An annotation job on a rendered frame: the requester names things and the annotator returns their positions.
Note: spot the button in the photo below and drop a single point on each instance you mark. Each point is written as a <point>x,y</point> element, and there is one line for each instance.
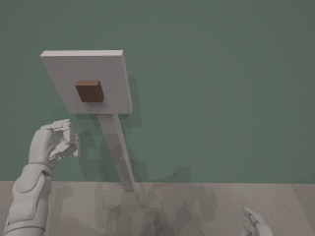
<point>90,90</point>

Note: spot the panel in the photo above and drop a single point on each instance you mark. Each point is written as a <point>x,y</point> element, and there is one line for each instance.
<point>66,67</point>

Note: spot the robot right hand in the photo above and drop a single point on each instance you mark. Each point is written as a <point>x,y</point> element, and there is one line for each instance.
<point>257,221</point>

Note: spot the left robot forearm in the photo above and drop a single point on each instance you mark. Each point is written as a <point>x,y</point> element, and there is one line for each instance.
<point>29,210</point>

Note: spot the robot left hand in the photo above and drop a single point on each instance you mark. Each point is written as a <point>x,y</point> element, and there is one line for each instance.
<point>48,150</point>

